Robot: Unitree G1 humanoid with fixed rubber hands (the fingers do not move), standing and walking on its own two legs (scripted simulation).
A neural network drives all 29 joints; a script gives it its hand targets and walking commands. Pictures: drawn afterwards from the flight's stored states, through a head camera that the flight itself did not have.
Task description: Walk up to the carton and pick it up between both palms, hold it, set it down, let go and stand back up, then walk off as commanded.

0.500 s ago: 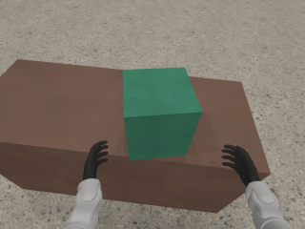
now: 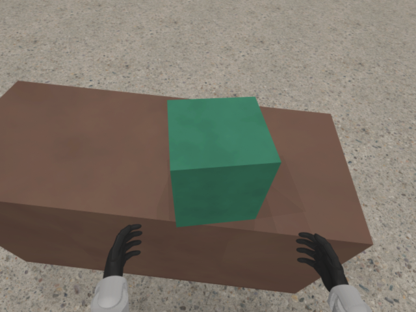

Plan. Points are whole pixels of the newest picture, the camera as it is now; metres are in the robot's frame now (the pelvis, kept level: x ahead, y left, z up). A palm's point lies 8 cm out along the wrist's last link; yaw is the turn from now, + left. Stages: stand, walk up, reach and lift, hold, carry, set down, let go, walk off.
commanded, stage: set down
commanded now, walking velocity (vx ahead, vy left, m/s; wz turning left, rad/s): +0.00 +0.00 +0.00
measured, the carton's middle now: (214, 164) +0.44 +0.01 -0.02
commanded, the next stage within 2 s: let go in 0.90 s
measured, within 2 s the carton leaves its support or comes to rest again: neither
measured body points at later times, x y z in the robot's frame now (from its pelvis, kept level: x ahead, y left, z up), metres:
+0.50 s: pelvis -0.01 +0.00 +0.01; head -0.02 +0.02 +0.45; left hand +0.17 +0.22 -0.07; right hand +0.19 -0.22 -0.06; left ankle -0.02 +0.14 -0.74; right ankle -0.01 -0.12 -0.74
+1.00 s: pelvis -0.01 +0.01 +0.00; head -0.01 +0.03 +0.45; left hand +0.15 +0.24 -0.10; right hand +0.15 -0.21 -0.08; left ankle -0.02 +0.14 -0.74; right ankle -0.01 -0.12 -0.74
